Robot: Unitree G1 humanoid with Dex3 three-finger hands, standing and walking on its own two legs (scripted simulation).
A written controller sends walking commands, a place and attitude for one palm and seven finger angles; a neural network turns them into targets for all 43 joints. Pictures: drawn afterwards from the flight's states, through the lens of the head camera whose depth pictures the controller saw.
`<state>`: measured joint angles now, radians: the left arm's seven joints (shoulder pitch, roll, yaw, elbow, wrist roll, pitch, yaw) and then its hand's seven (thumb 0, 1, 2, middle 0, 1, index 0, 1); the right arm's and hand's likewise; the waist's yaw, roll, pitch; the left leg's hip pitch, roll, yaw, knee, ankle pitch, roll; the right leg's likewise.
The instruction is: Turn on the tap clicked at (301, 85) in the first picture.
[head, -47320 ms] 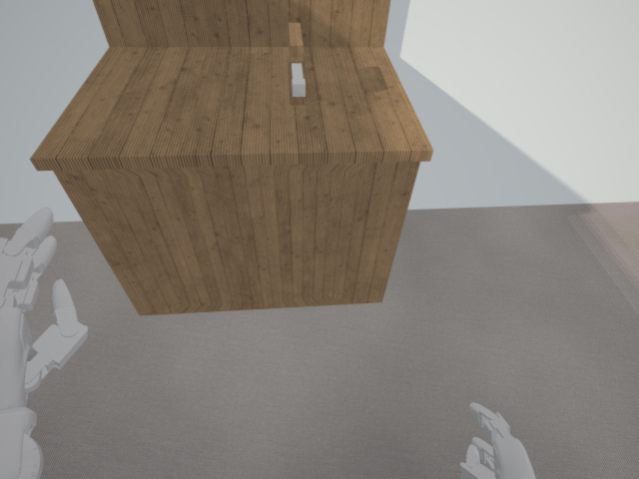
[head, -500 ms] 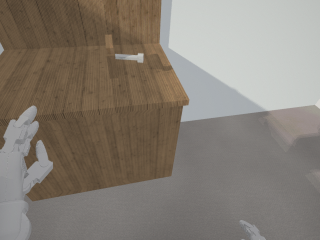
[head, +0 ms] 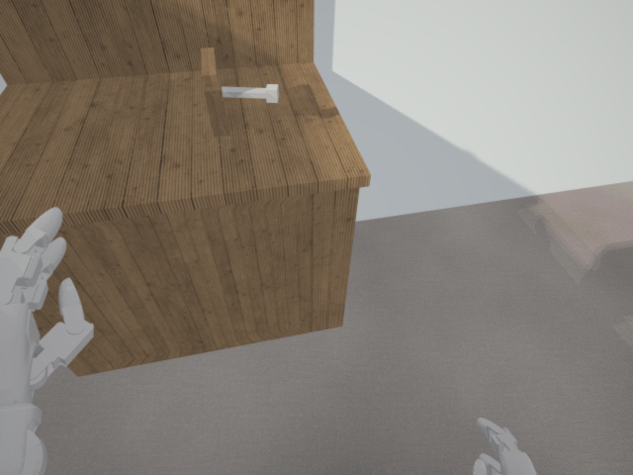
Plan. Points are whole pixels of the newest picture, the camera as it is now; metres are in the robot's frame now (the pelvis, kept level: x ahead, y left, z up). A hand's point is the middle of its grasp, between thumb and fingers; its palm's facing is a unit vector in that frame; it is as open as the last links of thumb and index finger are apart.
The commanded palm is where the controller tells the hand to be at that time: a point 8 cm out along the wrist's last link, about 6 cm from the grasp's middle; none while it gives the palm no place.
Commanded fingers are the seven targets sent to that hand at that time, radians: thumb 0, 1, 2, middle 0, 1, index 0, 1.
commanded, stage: stop stepping back and stand still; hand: left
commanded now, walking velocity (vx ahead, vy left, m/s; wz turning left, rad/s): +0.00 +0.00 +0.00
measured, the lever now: (272, 93) +0.82 +0.15 +0.09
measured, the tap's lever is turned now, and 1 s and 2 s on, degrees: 75 75 75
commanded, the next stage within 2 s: stand and check the lever's angle in 0.02 s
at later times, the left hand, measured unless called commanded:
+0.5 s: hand (72, 299) +0.24 +0.26 +0.16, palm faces +0.37 -0.85 -0.38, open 7.4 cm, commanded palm +0.19 +0.30 +0.18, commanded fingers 0.00 0.90 0.90 -0.20 -0.30 -0.20 -0.30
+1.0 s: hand (54, 301) +0.24 +0.28 +0.16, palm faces +0.38 -0.85 -0.37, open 7.4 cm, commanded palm +0.19 +0.31 +0.18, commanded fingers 0.00 0.90 0.90 -0.20 -0.30 -0.20 -0.30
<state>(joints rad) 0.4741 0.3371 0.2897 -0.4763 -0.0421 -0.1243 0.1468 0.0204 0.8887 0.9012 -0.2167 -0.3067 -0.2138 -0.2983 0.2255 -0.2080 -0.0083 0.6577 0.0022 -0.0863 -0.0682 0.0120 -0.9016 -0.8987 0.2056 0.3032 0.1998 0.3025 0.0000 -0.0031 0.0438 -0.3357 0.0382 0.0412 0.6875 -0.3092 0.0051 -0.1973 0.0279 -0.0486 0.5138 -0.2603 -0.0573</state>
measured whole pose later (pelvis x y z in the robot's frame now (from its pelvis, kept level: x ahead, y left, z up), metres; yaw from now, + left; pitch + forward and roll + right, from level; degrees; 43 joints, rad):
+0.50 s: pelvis +0.02 +0.02 +0.01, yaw -1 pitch -1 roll -1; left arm 0.47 0.36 0.31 -0.49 -0.06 -0.11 0.15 0.02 0.89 0.90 -0.22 -0.31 -0.21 -0.30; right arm 0.17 -0.18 0.01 0.60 0.00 -0.07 -0.06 0.01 -0.90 -0.90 0.21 0.30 0.20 0.30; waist 0.02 0.02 0.06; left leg -0.24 0.03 0.05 0.47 -0.21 0.01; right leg -0.16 0.03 -0.03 0.42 -0.23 -0.02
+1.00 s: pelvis +0.02 +0.04 +0.01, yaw -1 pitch -1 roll -1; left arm 0.48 0.35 0.30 -0.46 -0.05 -0.12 0.16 0.02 0.89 0.90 -0.21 -0.31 -0.21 -0.30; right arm 0.18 -0.20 0.00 0.60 0.00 -0.06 -0.07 0.01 -0.90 -0.90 0.20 0.30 0.20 0.30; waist 0.01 0.03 0.02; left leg -0.24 0.02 0.06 0.45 -0.20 0.03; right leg -0.15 0.02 -0.02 0.38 -0.21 0.00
